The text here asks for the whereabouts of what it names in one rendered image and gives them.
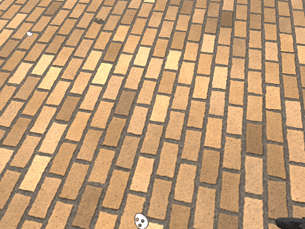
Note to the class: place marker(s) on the robot right hand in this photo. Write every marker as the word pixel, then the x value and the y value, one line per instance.
pixel 290 223

